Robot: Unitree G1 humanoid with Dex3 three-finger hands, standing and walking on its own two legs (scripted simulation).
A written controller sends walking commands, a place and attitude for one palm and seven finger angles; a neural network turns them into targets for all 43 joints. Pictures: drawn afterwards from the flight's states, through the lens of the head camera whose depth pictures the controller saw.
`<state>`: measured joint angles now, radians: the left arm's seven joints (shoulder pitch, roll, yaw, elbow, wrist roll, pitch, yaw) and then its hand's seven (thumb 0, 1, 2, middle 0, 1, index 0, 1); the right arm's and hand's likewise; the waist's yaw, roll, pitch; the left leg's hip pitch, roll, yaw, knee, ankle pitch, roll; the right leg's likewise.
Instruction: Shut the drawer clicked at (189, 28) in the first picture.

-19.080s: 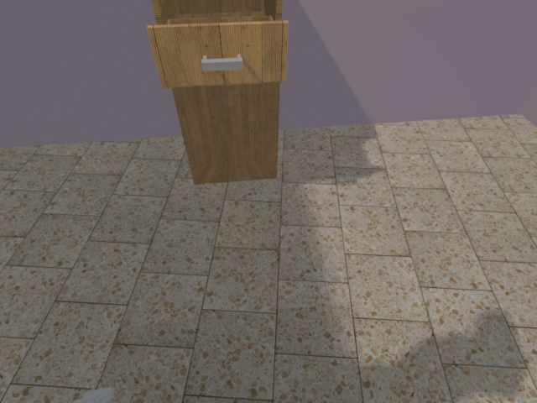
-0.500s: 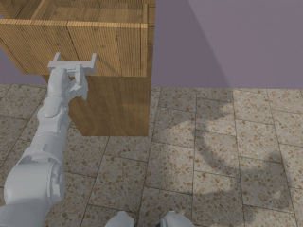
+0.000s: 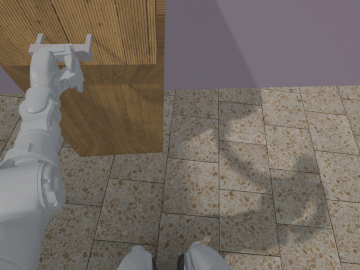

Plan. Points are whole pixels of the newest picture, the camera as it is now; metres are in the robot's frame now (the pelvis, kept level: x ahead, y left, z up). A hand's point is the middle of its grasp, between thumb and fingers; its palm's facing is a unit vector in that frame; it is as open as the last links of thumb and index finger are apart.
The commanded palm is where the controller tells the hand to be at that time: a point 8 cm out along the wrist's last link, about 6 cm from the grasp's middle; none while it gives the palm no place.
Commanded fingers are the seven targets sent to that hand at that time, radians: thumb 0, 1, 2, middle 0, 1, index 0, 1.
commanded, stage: push the drawer shut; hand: left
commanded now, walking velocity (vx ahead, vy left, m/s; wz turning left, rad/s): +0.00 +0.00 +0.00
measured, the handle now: (63, 45) +0.60 +0.20 +0.09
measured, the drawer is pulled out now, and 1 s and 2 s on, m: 0.04 0.00 0.00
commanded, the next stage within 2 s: pull the fist back off the drawer in 0.72 s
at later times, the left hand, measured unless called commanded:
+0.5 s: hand (79, 57) +0.57 +0.16 +0.09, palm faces -0.01 -1.00 -0.03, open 3.2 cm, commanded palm +0.58 +0.19 +0.10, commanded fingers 0.00 0.90 0.90 -1.40 -1.60 -1.40 -1.60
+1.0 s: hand (78, 55) +0.57 +0.17 +0.09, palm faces +0.00 -1.00 -0.04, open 3.3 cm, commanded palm +0.59 +0.19 +0.10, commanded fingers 0.00 0.90 0.90 -1.40 -1.60 -1.40 -1.60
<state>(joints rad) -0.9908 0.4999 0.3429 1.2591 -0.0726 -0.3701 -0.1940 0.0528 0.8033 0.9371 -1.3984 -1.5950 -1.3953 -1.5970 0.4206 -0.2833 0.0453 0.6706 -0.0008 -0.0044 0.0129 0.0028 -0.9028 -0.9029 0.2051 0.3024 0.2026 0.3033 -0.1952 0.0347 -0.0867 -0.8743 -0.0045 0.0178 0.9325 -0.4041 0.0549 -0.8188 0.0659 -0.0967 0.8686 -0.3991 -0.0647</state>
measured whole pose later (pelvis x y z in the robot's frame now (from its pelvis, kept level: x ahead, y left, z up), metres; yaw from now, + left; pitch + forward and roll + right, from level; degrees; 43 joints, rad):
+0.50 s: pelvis +0.01 +0.02 -0.01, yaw +0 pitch +24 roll -4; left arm -1.18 0.55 0.34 1.37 0.00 -0.34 -0.13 0.04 0.73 0.96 -1.40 -1.59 -1.39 -1.60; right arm 0.48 -0.28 0.06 0.68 -0.05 0.03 0.04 0.00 -0.90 -0.90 0.21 0.30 0.20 0.30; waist -0.25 0.05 -0.09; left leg -0.98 -0.01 0.00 0.99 -0.42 0.08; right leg -0.90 0.06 -0.12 0.89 -0.41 -0.04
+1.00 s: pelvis -0.02 +0.02 -0.02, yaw +0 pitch +25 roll -5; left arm -1.31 0.64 0.30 1.44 0.02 -0.29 -0.11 0.08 0.70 0.99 -1.40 -1.59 -1.39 -1.60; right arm 0.49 -0.30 0.09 0.68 -0.05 -0.04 0.02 0.00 -0.90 -0.90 0.21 0.30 0.20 0.30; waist -0.30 0.05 -0.08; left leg -1.07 -0.01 -0.01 1.02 -0.40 0.08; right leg -0.98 0.06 -0.13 0.92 -0.38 -0.04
